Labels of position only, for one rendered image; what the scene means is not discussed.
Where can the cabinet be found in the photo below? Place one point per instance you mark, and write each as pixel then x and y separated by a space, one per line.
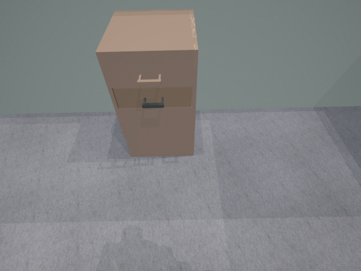
pixel 149 45

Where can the handle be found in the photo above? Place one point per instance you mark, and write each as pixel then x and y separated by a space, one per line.
pixel 149 82
pixel 153 105

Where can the drawer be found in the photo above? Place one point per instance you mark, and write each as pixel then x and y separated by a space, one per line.
pixel 173 96

